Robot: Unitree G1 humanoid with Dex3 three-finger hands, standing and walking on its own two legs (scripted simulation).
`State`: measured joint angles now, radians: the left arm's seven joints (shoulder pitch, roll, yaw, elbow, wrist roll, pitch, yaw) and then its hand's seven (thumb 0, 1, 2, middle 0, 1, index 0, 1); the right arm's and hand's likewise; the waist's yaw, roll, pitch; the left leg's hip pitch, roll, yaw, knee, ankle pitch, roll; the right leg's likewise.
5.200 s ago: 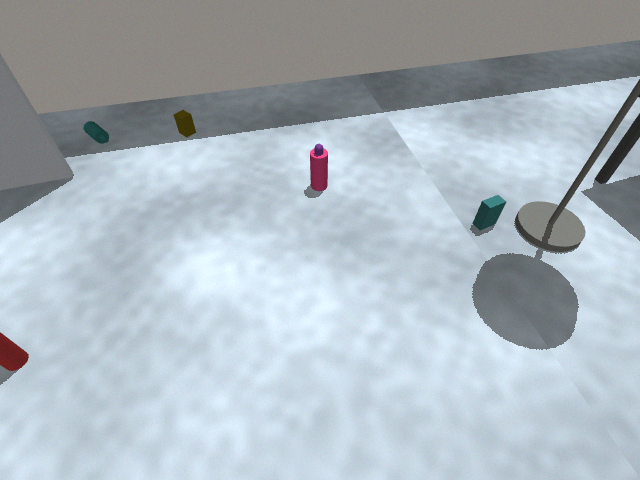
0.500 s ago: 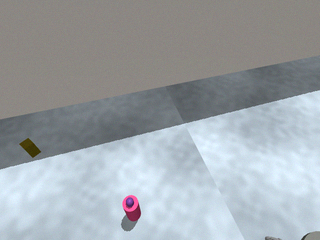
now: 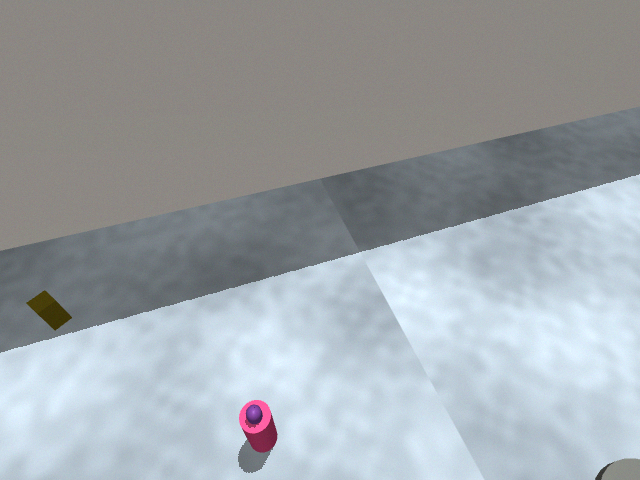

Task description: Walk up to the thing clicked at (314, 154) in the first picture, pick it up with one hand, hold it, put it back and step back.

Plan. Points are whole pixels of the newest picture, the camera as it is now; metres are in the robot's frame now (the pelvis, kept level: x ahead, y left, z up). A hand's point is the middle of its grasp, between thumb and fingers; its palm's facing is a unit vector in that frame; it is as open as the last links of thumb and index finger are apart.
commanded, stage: walk up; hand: left
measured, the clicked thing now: (258, 424) +0.37 +0.20 -0.66
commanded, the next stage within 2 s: stand in 0.36 s
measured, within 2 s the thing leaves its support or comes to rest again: neither
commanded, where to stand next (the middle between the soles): +0.03 +0.00 m, yaw +0 degrees
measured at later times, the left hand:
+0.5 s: hand out of the picture +0.08 +0.25 -0.16, palm faces -0.02 -0.94 -0.33, open 7.4 cm
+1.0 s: hand out of the picture +0.09 +0.25 -0.16, palm faces -0.03 -0.94 -0.34, open 7.4 cm
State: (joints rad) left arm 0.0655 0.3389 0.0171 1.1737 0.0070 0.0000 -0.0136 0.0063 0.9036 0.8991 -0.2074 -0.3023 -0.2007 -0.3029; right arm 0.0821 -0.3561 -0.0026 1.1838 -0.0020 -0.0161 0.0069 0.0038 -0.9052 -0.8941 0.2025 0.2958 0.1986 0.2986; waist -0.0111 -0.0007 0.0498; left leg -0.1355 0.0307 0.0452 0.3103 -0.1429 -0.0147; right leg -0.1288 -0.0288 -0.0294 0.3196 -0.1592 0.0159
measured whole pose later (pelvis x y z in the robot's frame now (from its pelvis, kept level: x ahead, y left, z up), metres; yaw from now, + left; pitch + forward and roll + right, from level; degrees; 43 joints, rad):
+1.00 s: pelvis +0.01 -0.01 +0.00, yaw +0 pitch -2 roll +0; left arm 0.10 0.35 0.00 1.14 0.01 -0.01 -0.01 0.01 0.90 0.90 -0.21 -0.30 -0.20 -0.30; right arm 0.10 -0.35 0.00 1.15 -0.01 -0.01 0.01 0.00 -0.91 -0.89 0.20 0.30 0.20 0.30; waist -0.01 0.00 0.04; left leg -0.12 0.04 0.04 0.31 -0.16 -0.02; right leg -0.12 -0.02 -0.03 0.32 -0.18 0.01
